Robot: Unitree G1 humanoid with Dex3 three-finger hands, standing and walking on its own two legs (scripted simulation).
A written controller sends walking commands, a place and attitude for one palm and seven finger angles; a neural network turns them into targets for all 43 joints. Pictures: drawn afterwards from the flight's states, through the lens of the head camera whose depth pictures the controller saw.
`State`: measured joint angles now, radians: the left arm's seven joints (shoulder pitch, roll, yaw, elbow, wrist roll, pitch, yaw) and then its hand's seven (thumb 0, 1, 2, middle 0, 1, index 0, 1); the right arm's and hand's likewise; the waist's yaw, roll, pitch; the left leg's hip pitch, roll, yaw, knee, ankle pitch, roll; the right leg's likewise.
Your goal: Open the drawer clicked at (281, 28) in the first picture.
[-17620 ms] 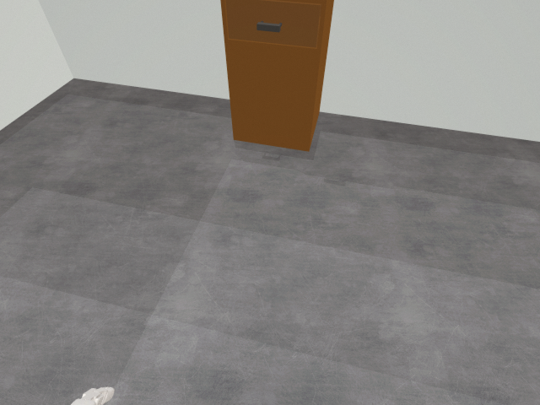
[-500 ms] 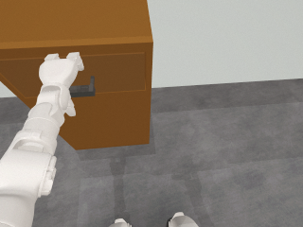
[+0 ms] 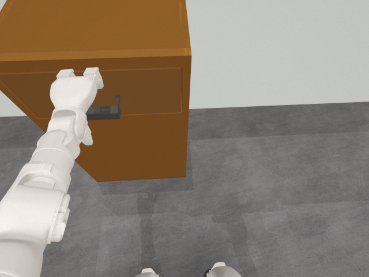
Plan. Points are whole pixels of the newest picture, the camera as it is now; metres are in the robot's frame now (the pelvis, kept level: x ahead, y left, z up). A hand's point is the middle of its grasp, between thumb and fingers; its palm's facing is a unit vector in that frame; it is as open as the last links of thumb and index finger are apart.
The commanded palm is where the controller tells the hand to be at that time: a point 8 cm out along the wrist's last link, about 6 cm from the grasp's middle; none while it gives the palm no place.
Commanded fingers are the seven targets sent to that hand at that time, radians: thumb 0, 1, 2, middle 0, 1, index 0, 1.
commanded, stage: re-aim the fingers above the handle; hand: left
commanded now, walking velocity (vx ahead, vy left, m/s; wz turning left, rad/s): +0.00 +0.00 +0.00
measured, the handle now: (100, 105) +0.54 +0.20 -0.03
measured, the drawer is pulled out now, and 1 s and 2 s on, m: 0.00 0.00 0.00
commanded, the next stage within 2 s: lower the fingers behind the handle in 1.74 s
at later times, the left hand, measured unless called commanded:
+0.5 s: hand (76, 116) +0.47 +0.23 +0.03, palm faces -0.10 +0.02 -0.99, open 13.8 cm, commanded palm +0.47 +0.21 +0.08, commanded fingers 0.00 -0.50 0.30 -0.30 -1.20 -0.30 -1.20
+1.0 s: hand (84, 114) +0.48 +0.21 +0.02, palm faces -0.15 -0.02 -0.99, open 13.8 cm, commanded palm +0.48 +0.20 +0.08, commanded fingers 0.00 -0.50 0.30 -0.30 -1.20 -0.30 -1.20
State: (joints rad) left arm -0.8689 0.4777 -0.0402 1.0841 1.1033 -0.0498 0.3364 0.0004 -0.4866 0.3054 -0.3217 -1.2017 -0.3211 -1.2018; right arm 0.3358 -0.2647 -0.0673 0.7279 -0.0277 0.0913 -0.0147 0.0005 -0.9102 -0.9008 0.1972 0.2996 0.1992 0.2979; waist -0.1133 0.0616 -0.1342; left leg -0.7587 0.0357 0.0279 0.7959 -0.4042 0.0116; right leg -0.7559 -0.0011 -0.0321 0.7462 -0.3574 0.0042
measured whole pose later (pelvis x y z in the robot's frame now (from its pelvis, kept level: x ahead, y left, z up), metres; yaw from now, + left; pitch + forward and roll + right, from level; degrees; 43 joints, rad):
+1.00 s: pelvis -0.02 +0.01 +0.00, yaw -1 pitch +21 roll -2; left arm -0.92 0.51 -0.08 1.13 1.06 -0.06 0.22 0.00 -0.49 0.31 -0.32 -1.20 -0.32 -1.20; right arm 0.39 -0.25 -0.05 0.74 -0.02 0.06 -0.04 0.00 -0.91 -0.90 0.20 0.30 0.20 0.30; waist -0.13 0.06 -0.12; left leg -0.79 0.03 0.04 0.81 -0.38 0.03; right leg -0.79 -0.01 -0.02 0.75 -0.32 0.02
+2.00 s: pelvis -0.01 +0.00 +0.00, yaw +0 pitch +21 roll -2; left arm -0.94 0.50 -0.05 1.15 1.10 -0.06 0.29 0.00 -0.49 0.31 -0.32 -1.20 -0.32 -1.20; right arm 0.38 -0.25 -0.05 0.75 -0.02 0.07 -0.04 0.00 -0.91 -0.90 0.20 0.30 0.20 0.30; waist -0.14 0.05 -0.14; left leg -0.79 0.04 0.03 0.81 -0.39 0.01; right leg -0.78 0.00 -0.03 0.76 -0.34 0.01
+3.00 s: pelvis -0.05 +0.01 -0.04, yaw +0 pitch +26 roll -2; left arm -1.01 0.51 -0.05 1.22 1.15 -0.01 0.42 0.00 -0.49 0.31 -0.28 -1.29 -0.32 -1.20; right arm 0.33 -0.26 -0.03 0.74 -0.04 0.04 -0.01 0.00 -0.91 -0.90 0.20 0.30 0.20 0.30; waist -0.17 0.06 -0.15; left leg -1.07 0.03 0.02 1.06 -0.45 0.03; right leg -1.06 0.00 -0.03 0.99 -0.39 0.02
